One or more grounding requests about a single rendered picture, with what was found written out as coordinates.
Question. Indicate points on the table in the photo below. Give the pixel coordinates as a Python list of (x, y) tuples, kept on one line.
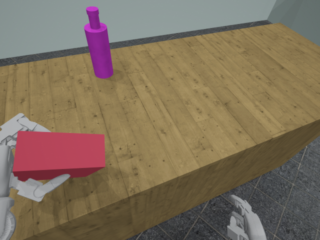
[(184, 121)]

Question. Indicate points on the left robot hand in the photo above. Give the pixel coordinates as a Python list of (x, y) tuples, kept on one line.
[(31, 189)]

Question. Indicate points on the sponge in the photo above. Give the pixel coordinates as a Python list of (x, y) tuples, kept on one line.
[(47, 155)]

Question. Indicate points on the right robot hand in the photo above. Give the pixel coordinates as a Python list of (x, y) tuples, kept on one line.
[(250, 226)]

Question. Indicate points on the left robot forearm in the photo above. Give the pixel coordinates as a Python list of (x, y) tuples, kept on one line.
[(7, 218)]

